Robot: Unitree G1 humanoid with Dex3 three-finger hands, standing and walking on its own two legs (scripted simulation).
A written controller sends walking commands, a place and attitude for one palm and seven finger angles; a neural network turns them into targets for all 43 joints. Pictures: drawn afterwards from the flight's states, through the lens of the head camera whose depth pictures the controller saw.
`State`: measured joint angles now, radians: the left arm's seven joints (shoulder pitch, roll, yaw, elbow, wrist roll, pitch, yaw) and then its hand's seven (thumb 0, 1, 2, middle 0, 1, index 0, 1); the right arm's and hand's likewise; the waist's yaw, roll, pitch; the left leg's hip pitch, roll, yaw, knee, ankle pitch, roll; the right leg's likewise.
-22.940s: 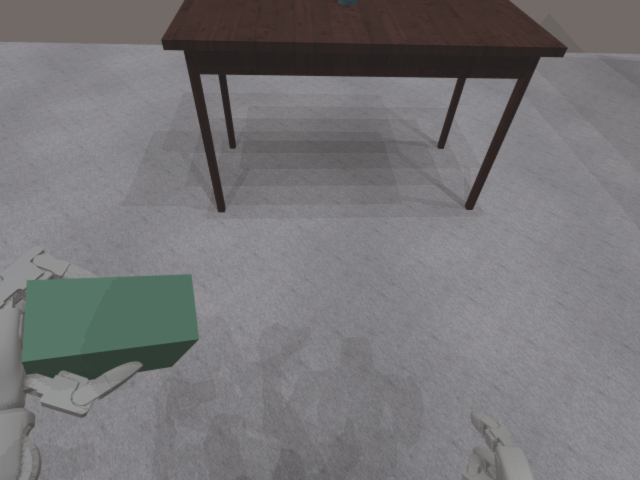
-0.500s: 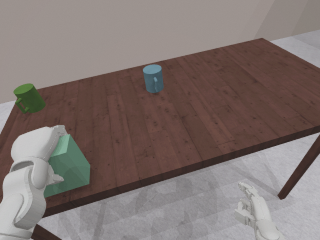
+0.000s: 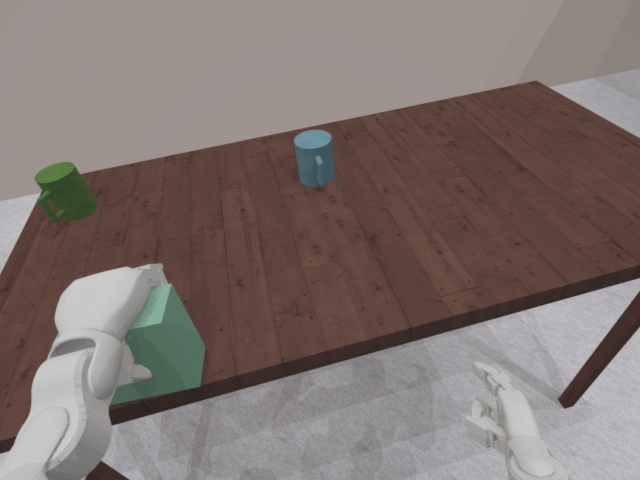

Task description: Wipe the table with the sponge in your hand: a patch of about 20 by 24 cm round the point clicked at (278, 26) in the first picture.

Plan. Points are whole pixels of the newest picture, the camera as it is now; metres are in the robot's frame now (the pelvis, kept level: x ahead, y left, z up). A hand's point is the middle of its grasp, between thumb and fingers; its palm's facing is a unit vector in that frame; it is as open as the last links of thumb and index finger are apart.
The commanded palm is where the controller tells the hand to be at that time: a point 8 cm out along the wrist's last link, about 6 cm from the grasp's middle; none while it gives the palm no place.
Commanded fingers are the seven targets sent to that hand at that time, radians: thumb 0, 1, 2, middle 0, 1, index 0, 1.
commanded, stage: lower the sponge onto the table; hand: left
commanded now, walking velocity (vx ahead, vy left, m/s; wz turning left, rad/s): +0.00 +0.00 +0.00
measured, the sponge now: (146, 356) +0.22 +0.28 +0.05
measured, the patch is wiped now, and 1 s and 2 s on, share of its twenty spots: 0.00 0.00 0.35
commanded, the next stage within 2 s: wipe forward along the first lane in 0.82 s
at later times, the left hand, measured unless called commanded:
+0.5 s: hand (131, 324) +0.23 +0.28 +0.10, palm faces +0.01 -0.05 -1.00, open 10.3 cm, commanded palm +0.21 +0.28 +0.17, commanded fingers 0.00 0.10 1.30 -1.20 -1.60 -1.20 -1.60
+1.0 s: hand (118, 334) +0.22 +0.30 +0.10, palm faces +0.04 -0.05 -1.00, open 10.3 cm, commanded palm +0.21 +0.29 +0.15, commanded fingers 0.00 0.10 1.30 -1.20 -1.60 -1.20 -1.60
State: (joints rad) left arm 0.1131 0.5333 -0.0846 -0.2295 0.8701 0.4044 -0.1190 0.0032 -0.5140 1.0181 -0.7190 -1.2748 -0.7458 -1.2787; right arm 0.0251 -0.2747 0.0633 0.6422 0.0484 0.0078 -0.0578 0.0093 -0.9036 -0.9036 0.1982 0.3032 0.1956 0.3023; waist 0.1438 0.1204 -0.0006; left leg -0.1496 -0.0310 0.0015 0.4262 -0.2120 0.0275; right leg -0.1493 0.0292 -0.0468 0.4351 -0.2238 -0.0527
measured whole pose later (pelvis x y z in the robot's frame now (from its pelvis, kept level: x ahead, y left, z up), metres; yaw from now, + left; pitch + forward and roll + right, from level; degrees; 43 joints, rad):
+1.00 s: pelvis +0.00 -0.01 +0.00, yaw +0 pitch -3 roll +0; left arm 0.16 0.53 0.01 -0.13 0.89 0.32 0.02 0.00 -0.51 1.02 -0.71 -1.28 -0.74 -1.29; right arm 0.06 -0.27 0.04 0.66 0.05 0.01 -0.06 0.01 -0.90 -0.90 0.20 0.30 0.20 0.30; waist 0.13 0.10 -0.02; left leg -0.18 -0.01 0.00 0.47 -0.24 0.01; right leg -0.17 0.05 -0.05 0.46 -0.24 -0.07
